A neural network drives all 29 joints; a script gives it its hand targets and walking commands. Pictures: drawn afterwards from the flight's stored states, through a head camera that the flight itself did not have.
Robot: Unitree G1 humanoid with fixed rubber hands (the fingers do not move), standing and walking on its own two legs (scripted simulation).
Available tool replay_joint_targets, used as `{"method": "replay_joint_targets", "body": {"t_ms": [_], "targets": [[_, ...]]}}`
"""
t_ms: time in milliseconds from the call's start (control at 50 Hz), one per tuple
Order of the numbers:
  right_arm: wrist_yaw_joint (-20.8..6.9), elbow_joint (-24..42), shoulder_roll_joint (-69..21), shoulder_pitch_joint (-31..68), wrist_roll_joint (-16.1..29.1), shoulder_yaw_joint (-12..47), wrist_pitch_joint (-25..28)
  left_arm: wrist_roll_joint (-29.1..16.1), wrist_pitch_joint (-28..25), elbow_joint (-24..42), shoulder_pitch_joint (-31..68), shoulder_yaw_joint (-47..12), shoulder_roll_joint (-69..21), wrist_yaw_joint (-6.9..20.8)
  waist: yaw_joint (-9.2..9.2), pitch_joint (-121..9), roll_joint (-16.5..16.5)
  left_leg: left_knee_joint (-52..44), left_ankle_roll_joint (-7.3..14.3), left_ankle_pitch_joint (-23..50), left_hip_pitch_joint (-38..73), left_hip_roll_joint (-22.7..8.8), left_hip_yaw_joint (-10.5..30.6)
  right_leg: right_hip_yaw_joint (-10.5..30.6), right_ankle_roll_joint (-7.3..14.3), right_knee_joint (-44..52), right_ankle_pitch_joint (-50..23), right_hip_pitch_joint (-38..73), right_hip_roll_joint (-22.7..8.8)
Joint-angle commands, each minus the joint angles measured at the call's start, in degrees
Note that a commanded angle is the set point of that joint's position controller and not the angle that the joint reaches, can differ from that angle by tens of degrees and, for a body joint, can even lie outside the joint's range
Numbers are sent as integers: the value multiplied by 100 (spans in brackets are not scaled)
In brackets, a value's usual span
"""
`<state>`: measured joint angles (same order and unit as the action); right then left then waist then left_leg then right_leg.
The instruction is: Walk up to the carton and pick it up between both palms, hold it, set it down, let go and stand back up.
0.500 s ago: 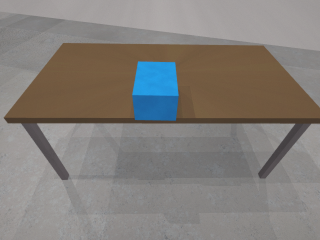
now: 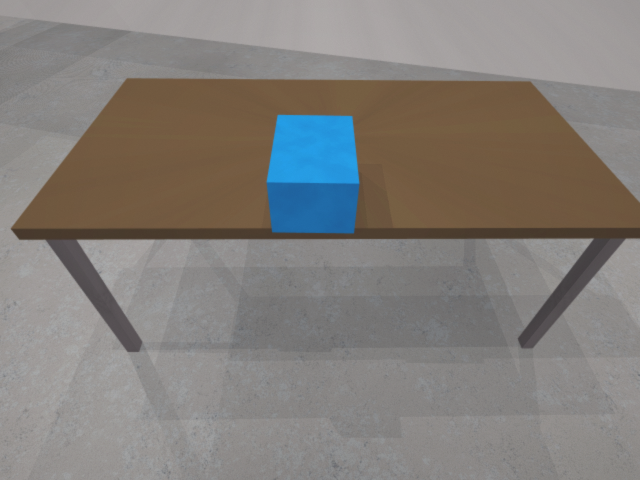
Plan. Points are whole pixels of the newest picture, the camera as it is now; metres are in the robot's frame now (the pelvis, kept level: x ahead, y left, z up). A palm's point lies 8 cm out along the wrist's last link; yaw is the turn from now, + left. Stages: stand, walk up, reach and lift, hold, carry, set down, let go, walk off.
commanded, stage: stand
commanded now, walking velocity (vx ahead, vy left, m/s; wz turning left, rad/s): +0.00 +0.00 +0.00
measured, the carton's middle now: (314, 171) +0.80 +0.04 -0.07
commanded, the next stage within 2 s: walk up in 1.22 s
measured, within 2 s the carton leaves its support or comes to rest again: neither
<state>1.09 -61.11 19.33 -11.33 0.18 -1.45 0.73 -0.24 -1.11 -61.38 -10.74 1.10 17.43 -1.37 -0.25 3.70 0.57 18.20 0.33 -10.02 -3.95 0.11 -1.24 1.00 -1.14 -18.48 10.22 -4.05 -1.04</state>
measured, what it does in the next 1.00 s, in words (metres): stands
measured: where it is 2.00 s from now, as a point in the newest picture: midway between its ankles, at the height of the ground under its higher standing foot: outside the picture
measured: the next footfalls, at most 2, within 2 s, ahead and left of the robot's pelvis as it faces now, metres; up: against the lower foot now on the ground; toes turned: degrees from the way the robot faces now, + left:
left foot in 1.76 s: +0.20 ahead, +0.19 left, +0.00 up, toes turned +7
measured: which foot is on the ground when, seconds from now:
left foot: down 0.00-1.00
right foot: down 0.00-1.00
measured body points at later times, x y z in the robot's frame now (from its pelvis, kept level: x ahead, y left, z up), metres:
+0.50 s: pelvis +0.00 +0.00 +0.00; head +0.01 -0.01 +0.45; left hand +0.05 +0.29 -0.13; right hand +0.06 -0.30 -0.14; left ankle +0.00 +0.11 -0.75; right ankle +0.00 -0.13 -0.75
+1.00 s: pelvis +0.03 -0.01 +0.00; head +0.04 -0.02 +0.45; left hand +0.10 +0.29 -0.13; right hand +0.10 -0.31 -0.14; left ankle +0.00 +0.11 -0.75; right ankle +0.00 -0.13 -0.75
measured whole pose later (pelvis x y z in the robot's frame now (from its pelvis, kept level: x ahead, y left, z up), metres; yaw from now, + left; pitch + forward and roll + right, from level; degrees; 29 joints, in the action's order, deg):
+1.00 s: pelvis +0.03 -0.01 +0.00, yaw +1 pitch -2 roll +0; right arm 1.5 -61.0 19.5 -9.3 0.3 -1.0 1.5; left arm -0.4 -1.2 -61.1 -8.1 1.7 18.7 -1.5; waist 0.2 3.7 1.0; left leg 17.9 -0.8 -11.8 -3.9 -0.7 -0.3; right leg 0.0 -0.1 -18.9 12.7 -4.1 -0.3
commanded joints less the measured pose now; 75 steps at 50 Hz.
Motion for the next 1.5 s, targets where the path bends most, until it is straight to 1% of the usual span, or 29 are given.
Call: {"method": "replay_joint_targets", "body": {"t_ms": [0,40,140,200,320,340,360,440,460,540,560,600,620,700,720,800,980,1040,1080,1120,1160,1240,1320,1340,1380,1400,1420,1460,1480], "targets": [[9,306,704,-48,4,-151,99,10,-25,220,73,238,1176,-88,89,328,313,-483,6,-111,-236,-751,477,517,229,400,-129,-470,-708],[18,397,1015,98,-67,-223,141,-7,-68,435,313,208,1185,-48,34,-86,-216,-512,59,69,-106,-805,625,486,250,316,-147,-314,-658],[39,337,1196,-193,42,-253,155,-4,-65,171,-76,181,1013,-1,-6,-235,404,-490,27,239,-102,-720,527,467,192,352,-488,-103,-639],[59,366,1204,163,32,-255,129,-49,-77,231,87,265,1452,-59,-37,-368,-293,-534,24,236,-52,-789,661,361,188,311,-447,-128,-598],[36,426,1030,201,-29,-175,97,-12,-45,98,37,202,1041,-35,-116,92,-261,-553,15,-248,-423,-852,638,396,162,479,-2,-214,-565],[21,407,977,-90,22,-174,59,-45,-72,182,-227,219,1118,-19,-50,112,91,-499,-3,-250,-394,-722,542,452,227,363,24,-196,-696],[45,366,605,44,-20,-69,119,-48,16,213,-127,242,990,-9,-103,99,-253,-397,59,-213,-398,-776,591,390,194,504,-4,-254,-605],[68,373,1231,39,20,-261,125,-41,-73,196,35,213,1189,-35,30,-215,70,-555,74,-21,-181,-786,660,506,189,301,-324,-191,-672],[18,249,1179,-54,45,-269,105,-37,-41,249,140,194,1145,-34,50,-19,-311,-420,52,162,-132,-835,628,411,159,371,-270,-473,-638],[58,489,1052,256,-68,-241,140,79,-97,262,158,273,1403,-48,9,-378,39,-277,30,822,267,-818,548,337,223,270,-614,-380,-619],[40,435,1152,280,-9,-289,145,16,-175,326,272,292,1407,-27,1,-418,-332,-354,36,770,102,-763,624,399,217,299,-645,-204,-608],[46,318,1136,46,6,-238,165,30,-138,285,202,182,1166,-37,81,-265,234,-391,1,450,-49,-710,568,500,236,334,-649,-210,-712],[31,209,901,-250,128,-193,167,-30,-106,262,40,193,1055,17,107,-417,-156,-401,0,758,251,-793,581,416,238,306,-637,-281,-656],[58,366,1115,208,-17,-211,100,-14,-99,247,126,324,1477,-93,-22,-76,-83,-346,30,940,-108,-853,589,515,250,232,-1291,-118,-759],[40,323,1169,118,-10,-209,95,-64,-104,272,88,344,1520,-78,83,-161,313,-276,57,728,-182,-749,421,566,195,285,-1127,-126,-738],[47,349,1143,213,-11,-178,125,19,-71,311,171,337,1456,-43,1,-251,-272,-305,36,933,-50,-845,580,295,199,155,-1172,-37,-662],[138,179,895,-112,15,-150,135,-22,-60,156,-20,265,1264,-79,52,-581,99,-43,-2,1891,310,-820,382,308,201,35,-2177,158,-742],[161,122,834,-93,-16,-130,116,-6,-35,417,334,290,1270,-62,107,-280,-279,-57,-6,1909,123,-851,442,169,192,39,-2064,79,-685],[143,301,1251,305,-25,-230,111,-31,-72,318,224,369,1522,-128,28,-557,315,-37,45,2057,206,-776,478,332,214,82,-2063,177,-741],[103,188,1247,134,-3,-252,141,-13,-48,324,197,301,1437,-117,-16,-690,-267,-16,25,2070,325,-900,561,162,217,14,-2110,256,-681],[131,89,1068,-84,11,-196,140,-28,0,144,-29,220,1095,-97,35,-301,111,-79,39,1744,246,-932,530,389,245,186,-1697,61,-698],[81,212,804,226,2,-232,101,60,-10,396,558,319,1445,-139,127,52,-620,-341,32,1155,-112,-854,555,246,252,111,-1648,-38,-681],[107,252,1174,493,-51,-276,104,-11,-31,245,229,325,1380,-116,-88,-161,-32,-237,-112,1201,87,-757,288,263,154,177,-1619,7,-697],[122,230,916,255,-3,-223,94,8,-101,296,187,321,1436,-102,26,-500,-264,-259,-20,1362,170,-803,495,306,226,96,-1579,110,-735],[98,185,1093,407,-50,-232,111,-15,-115,290,362,310,1381,-143,-2,72,167,-191,17,1251,-227,-810,505,417,214,307,-1248,44,-737],[42,403,1033,-66,-70,-364,147,152,-108,633,-162,448,1306,-29,-52,-852,-203,377,342,-836,-437,-449,197,172,598,7,848,884,-575],[-4,533,849,53,-97,-336,165,184,-108,511,-526,588,1479,16,-211,-248,-661,844,401,-2100,-1363,-345,24,733,874,312,2186,939,-818],[-113,943,832,629,-228,-367,108,345,-117,495,-805,688,1736,30,-558,354,-1039,2401,202,-2346,-2525,-171,-90,2257,1557,1380,3430,685,-1862],[-126,1064,835,662,-280,-375,102,337,-144,651,-660,718,1746,-19,-467,606,-523,3010,184,-2133,-2750,-423,466,2509,1688,1466,2933,450,-2074]]}}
